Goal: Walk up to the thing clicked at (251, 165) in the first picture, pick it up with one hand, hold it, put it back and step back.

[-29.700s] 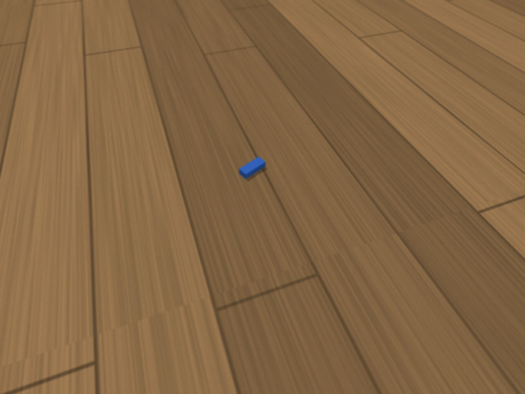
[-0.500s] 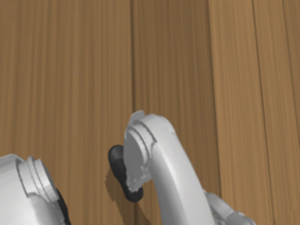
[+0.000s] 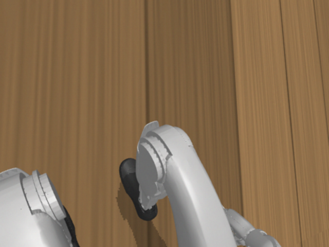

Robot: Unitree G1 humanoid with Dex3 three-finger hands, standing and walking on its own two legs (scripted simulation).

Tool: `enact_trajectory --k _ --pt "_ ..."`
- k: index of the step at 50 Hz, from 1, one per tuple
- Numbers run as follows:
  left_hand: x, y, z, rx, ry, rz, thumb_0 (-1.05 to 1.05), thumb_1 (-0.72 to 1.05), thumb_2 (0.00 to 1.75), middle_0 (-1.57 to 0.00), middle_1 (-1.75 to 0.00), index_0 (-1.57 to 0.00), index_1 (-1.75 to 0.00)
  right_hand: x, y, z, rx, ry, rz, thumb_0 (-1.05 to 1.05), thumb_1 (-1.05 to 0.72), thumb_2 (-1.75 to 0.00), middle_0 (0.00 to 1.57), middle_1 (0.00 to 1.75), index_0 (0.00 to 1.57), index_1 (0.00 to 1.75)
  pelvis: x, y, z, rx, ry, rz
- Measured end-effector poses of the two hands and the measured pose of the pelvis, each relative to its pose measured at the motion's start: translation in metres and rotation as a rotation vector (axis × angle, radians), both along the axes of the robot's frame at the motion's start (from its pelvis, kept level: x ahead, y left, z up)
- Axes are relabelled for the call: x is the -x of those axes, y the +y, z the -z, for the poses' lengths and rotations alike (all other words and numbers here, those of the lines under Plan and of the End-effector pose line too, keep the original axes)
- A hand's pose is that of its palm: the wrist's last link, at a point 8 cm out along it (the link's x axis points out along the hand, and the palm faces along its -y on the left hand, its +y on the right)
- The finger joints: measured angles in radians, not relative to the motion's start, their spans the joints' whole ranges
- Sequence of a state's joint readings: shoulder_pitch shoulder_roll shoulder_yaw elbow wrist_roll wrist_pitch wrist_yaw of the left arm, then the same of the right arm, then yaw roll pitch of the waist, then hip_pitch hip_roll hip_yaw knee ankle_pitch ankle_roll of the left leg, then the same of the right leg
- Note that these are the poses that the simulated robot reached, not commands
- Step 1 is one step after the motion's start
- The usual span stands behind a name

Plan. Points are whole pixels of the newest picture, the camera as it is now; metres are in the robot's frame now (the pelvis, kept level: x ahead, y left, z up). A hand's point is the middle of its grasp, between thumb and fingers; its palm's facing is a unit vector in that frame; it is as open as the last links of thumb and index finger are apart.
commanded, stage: open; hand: left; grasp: from above
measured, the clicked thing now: out of the picture +0.45 +0.32 -0.29
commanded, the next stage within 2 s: withdraw in 0.10 s
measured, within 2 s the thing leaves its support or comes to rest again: neither
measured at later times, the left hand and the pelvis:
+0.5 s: hand out of the picture +0.48 +0.33 -0.20, palm faces -0.28 -0.11 -0.95, open 13.4 cm; pelvis +0.01 +0.00 +0.00, yaw +0 degrees
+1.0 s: hand out of the picture +0.43 +0.32 -0.12, palm faces -0.48 -0.12 -0.87, open 13.9 cm; pelvis -0.01 -0.01 +0.04, yaw +7 degrees
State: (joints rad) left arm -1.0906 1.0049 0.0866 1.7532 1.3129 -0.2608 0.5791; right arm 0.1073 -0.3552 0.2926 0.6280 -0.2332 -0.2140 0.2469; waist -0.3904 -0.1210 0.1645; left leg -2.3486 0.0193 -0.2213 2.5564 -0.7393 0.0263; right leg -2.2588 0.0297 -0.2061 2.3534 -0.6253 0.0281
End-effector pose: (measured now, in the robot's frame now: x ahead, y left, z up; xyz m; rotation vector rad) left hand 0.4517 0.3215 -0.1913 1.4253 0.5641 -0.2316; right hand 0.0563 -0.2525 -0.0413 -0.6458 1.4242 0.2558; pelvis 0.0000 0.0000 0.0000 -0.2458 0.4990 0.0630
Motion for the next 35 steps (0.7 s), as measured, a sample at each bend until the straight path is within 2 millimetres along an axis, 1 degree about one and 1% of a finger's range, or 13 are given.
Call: enact_trajectory --k 9,16,20,22,24,28,32,35 --pt "-0.002 -0.002 0.001 0.003 -0.022 0.040 0.00 -0.29 0.82 -0.22 -0.88 -0.25 -0.85 0.007 0.002 -0.002 0.013 0.012 -0.001 0.00 -0.89 -0.90 0.20 0.30 0.20 0.30 0.001 0.001 0.002 0.003 -0.009 0.003" --pt "-0.006 -0.003 -0.001 -0.008 -0.042 0.033 0.00 -0.34 0.86 -0.18 -0.92 -0.20 -0.89 0.006 0.004 -0.004 0.010 0.006 -0.001 0.00 -0.89 -0.90 0.20 0.30 0.20 0.30 -0.001 0.002 0.001 0.006 0.001 0.004" --pt "-0.015 -0.001 -0.011 -0.029 -0.097 0.020 0.00 -0.36 0.88 -0.17 -0.93 -0.19 -0.90 0.003 0.004 -0.004 -0.008 0.002 0.000 0.00 -0.90 -0.90 0.20 0.30 0.20 0.30 -0.002 0.001 0.000 0.002 0.013 0.003" --pt "-0.020 0.001 -0.022 -0.040 -0.140 0.001 0.00 -0.37 0.89 -0.17 -0.93 -0.19 -0.90 0.002 0.004 -0.003 -0.024 0.002 0.006 0.00 -0.90 -0.90 0.20 0.30 0.20 0.30 -0.003 0.001 -0.001 -0.002 0.024 0.002" --pt "-0.025 0.005 -0.036 -0.054 -0.183 -0.025 0.00 -0.39 0.90 -0.17 -0.93 -0.18 -0.91 0.000 0.003 -0.001 -0.041 -0.003 0.022 0.00 -0.90 -0.90 0.20 0.30 0.20 0.30 -0.005 0.000 -0.002 -0.007 0.040 0.000" --pt "-0.029 0.017 -0.077 -0.102 -0.244 -0.078 0.00 -0.41 0.92 -0.15 -0.94 -0.16 -0.92 -0.007 0.000 0.006 -0.076 -0.024 0.083 0.00 -0.90 -0.90 0.20 0.30 0.20 0.30 -0.009 -0.001 -0.008 -0.018 0.080 -0.006" --pt "-0.020 0.028 -0.116 -0.145 -0.172 -0.118 0.00 -0.44 0.94 -0.13 -0.95 -0.14 -0.94 -0.018 -0.003 0.013 -0.114 -0.050 0.141 0.00 -0.90 -0.90 0.20 0.30 0.20 0.30 -0.008 -0.001 -0.020 -0.041 0.101 -0.022" --pt "-0.008 0.029 -0.138 -0.144 -0.080 -0.128 0.00 -0.46 0.96 -0.12 -0.97 -0.12 -0.95 -0.027 -0.004 0.015 -0.131 -0.073 0.164 0.00 -0.90 -0.90 0.20 0.30 0.20 0.30 -0.004 -0.002 -0.031 -0.058 0.098 -0.036"
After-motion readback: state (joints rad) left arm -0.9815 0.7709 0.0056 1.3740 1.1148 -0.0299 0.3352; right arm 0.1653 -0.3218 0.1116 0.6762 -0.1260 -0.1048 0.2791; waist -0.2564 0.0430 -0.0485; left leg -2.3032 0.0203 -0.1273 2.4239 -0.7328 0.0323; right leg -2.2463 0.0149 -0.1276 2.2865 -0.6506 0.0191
